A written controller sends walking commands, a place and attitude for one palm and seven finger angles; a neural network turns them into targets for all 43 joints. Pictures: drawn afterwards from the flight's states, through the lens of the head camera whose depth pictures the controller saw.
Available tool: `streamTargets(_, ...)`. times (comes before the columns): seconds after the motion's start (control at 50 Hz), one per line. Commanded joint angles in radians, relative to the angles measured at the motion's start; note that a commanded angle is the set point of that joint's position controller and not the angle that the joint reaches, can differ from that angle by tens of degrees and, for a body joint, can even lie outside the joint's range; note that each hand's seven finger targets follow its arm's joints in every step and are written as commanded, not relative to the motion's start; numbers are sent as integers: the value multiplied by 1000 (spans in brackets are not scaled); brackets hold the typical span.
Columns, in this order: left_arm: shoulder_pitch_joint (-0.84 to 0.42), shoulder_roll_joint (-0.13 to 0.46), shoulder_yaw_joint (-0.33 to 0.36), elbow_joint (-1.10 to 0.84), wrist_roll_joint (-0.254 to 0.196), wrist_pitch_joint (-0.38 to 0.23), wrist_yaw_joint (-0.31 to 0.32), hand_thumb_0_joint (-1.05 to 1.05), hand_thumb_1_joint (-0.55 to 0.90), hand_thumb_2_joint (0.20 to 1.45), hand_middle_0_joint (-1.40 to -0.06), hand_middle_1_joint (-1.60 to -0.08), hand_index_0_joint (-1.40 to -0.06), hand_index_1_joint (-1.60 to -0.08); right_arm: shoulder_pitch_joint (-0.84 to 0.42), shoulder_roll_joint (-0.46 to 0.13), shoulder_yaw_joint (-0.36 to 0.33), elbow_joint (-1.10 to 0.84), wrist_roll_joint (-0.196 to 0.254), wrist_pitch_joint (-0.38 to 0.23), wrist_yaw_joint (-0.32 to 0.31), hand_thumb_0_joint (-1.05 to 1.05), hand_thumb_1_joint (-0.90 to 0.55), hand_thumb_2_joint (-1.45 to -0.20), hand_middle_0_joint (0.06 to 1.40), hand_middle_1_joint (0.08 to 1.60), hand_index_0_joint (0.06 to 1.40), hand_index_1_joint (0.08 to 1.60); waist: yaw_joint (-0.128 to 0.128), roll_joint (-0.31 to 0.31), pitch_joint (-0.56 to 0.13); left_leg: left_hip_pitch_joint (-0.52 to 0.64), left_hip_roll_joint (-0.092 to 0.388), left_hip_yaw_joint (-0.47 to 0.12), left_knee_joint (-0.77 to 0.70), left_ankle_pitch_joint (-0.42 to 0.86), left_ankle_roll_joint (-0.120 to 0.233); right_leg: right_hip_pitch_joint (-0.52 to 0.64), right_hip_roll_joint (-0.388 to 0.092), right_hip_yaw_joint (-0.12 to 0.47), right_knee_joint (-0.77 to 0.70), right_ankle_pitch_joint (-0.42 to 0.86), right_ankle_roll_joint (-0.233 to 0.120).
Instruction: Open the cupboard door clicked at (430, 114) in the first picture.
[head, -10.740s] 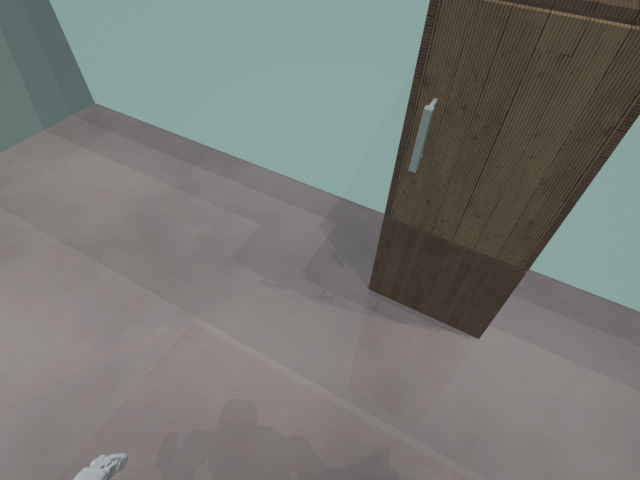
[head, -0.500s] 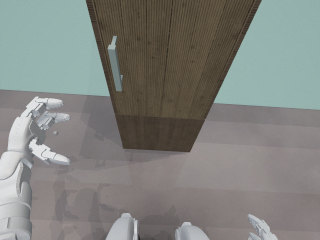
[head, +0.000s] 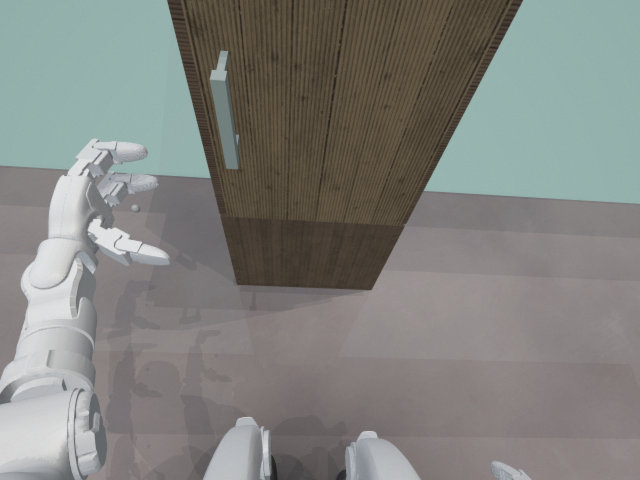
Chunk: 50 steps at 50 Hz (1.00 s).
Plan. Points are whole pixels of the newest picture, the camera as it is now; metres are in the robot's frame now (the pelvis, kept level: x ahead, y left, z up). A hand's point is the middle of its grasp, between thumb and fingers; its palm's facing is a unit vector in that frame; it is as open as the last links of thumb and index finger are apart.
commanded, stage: move the hooked fingers beside the handle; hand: left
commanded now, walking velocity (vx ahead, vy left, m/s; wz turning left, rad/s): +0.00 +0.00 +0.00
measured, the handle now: (228, 115) +0.59 +0.13 +0.05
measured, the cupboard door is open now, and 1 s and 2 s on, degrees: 0 0 0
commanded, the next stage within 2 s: slide the fingers in behind the handle in 1.40 s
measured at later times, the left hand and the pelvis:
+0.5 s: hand (167, 157) +0.51 +0.20 +0.05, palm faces +0.01 -1.00 -0.01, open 14.0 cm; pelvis +0.00 -0.01 -0.02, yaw -1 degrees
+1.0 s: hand (172, 147) +0.53 +0.20 +0.04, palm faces +0.03 -1.00 -0.01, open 14.0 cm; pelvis +0.01 -0.01 -0.01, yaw -2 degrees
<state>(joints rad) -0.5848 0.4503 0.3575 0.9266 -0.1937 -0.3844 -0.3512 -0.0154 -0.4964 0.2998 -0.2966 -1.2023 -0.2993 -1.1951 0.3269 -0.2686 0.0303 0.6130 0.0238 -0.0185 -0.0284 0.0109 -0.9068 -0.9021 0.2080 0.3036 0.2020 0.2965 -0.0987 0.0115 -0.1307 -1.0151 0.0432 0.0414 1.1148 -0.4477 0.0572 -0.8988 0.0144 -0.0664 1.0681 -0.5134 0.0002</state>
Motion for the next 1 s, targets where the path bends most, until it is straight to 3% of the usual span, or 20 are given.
streamTargets(0.0,-460,210,21,-183,5,-107,14,0,-500,300,-300,-1200,-300,-1200,102,-180,-75,-68,-8,-14,-12,0,-900,-900,200,300,200,300,-18,155,-412,522,9,-155,-134,283,-45,-95,25,10,-106,190,-36)
streamTargets(0.06,-520,261,55,-159,20,-129,30,0,-500,300,-300,-1200,-300,-1200,120,-185,-75,-51,-15,-2,-11,0,-900,-900,200,300,200,300,-25,149,-465,529,11,-157,-111,311,-43,-92,29,16,-95,205,-34)
streamTargets(0.14,-573,298,75,-80,37,-122,43,0,-500,300,-300,-1200,-300,-1200,137,-185,-68,-38,-19,17,-11,0,-900,-900,200,300,200,300,-35,145,-456,472,7,-147,-92,308,-36,-80,30,19,-87,214,-32)
streamTargets(0.18,-566,287,64,-40,45,-106,46,0,-500,300,-300,-1200,-300,-1200,142,-185,-66,-44,-18,28,-7,0,-900,-900,200,300,200,300,-41,144,-452,461,6,-139,-88,312,-34,-84,31,22,-93,221,-28)
streamTargets(0.22,-602,332,85,1,54,-95,50,0,-500,300,-300,-1200,-300,-1200,153,-190,-62,-40,-20,37,-8,0,-900,-900,200,300,200,300,-51,112,-433,399,4,-131,-76,287,-27,-64,33,29,-93,220,-24)
streamTargets(0.28,-634,369,105,10,59,-97,48,0,-500,300,-300,-1200,-300,-1200,165,-190,-59,-46,-22,46,-7,0,-900,-900,200,300,200,300,-57,109,-459,368,1,-117,-56,311,-20,-35,37,39,-86,257,-21)
streamTargets(0.32,-658,355,92,-14,61,-107,43,0,-500,300,-300,-1200,-300,-1200,172,-185,-60,-45,-25,50,-2,0,-900,-900,200,300,200,300,-59,153,-495,403,3,-119,-50,346,-22,-43,38,38,-81,279,-23)
streamTargets(0.36,-654,365,108,-14,60,-114,38,0,-500,300,-300,-1200,-300,-1200,186,-188,-64,-39,-28,55,1,0,-900,-900,200,300,200,300,-60,148,-527,425,6,-119,-37,396,-22,-36,42,40,-77,320,-23)
streamTargets(0.4,-661,377,105,26,65,-102,34,0,-500,300,-300,-1200,-300,-1200,194,-190,-61,-35,-26,66,1,0,-900,-900,200,300,200,300,-72,139,-500,389,7,-115,-34,373,-20,-41,44,42,-79,311,-20)
streamTargets(0.46,-741,375,78,100,80,-68,33,0,-500,300,-300,-1200,-300,-1200,209,-193,-53,-25,-24,71,2,0,-900,-900,200,300,200,300,-111,123,-422,320,7,-112,-25,296,-12,-82,47,45,-90,259,-15)
streamTargets(0.5,-774,432,105,110,92,-58,42,0,-500,300,-300,-1200,-300,-1200,220,-202,-50,-27,-27,72,-2,0,-900,-900,200,300,200,300,-113,125,-428,286,6,-113,-16,281,-10,-75,46,48,-85,248,-16)
streamTargets(0.52,-815,426,93,83,96,-64,46,0,-500,300,-300,-1200,-300,-1200,222,-198,-50,-26,-30,70,-2,0,-900,-900,200,300,200,300,-117,170,-450,307,7,-114,-10,300,-11,-88,45,47,-78,257,-19)
streamTargets(0.58,-855,448,113,48,104,-88,57,0,-500,300,-300,-1200,-300,-1200,238,-201,-52,-19,-41,70,5,0,-900,-900,200,300,200,300,-114,223,-541,392,15,-130,8,373,-18,-121,50,40,-60,280,-24)
streamTargets(0.66,-792,442,112,94,116,-70,53,0,-500,300,-300,-1200,-300,-1200,248,-201,-49,-29,-41,83,15,0,-900,-900,200,300,200,300,-106,216,-555,383,13,-127,9,402,-17,-100,52,36,-52,310,-22)
streamTargets(0.7,-732,474,140,112,121,-46,50,0,-500,300,-300,-1200,-300,-1200,256,-206,-49,-39,-41,93,17,0,-900,-900,200,300,200,300,-86,195,-547,353,11,-120,4,412,-16,-62,51,35,-51,336,-22)
streamTargets(0.74,-718,456,133,113,119,-34,50,0,-500,300,-300,-1200,-300,-1200,257,-203,-49,-46,-41,100,19,0,-900,-900,200,300,200,300,-87,201,-535,361,11,-120,2,418,-15,-76,52,33,-51,340,-23)
streamTargets(0.82,-753,450,145,-28,94,-64,57,0,-500,300,-300,-1200,-300,-1200,253,-196,-56,-56,-40,104,23,0,-900,-900,200,300,200,300,-78,200,-600,406,12,-119,-6,462,-16,-24,56,37,-58,388,-19)
streamTargets(0.86,-767,435,141,-78,91,-92,62,0,-500,300,-300,-1200,-300,-1200,255,-193,-62,-47,-39,103,25,0,-900,-900,200,300,200,300,-78,231,-630,477,17,-129,-9,502,-24,-49,60,32,-56,392,-23)
streamTargets(0.9,-780,405,124,-50,89,-95,70,0,-500,300,-300,-1200,-300,-1200,251,-191,-63,-27,-39,102,27,0,-900,-900,200,300,200,300,-98,202,-576,467,19,-132,-12,460,-22,-76,62,29,-71,356,-20)
streamTargets(0.98,-727,373,90,76,104,-62,70,0,-500,300,-300,-1200,-300,-1200,254,-193,-58,-21,-35,109,25,0,-900,-900,200,300,200,300,-109,168,-457,400,13,-122,-28,388,-20,-92,60,28,-92,312,-20)
